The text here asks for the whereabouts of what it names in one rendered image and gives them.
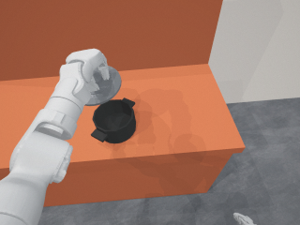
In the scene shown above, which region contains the robot left upper arm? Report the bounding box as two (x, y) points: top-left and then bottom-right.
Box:
(0, 130), (73, 225)

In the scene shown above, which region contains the lid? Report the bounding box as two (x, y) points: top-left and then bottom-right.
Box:
(84, 66), (122, 106)

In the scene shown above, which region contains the table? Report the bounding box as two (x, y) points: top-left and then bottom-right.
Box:
(0, 0), (246, 207)

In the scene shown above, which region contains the knob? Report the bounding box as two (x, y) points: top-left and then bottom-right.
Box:
(93, 71), (103, 85)

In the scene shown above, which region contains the robot left hand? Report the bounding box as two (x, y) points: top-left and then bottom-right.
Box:
(66, 49), (110, 92)

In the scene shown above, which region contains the pot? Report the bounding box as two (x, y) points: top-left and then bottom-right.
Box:
(91, 97), (136, 143)

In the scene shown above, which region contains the robot left forearm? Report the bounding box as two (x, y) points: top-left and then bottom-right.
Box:
(9, 57), (94, 172)

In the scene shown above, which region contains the robot right hand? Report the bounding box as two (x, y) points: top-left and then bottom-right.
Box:
(233, 213), (257, 225)

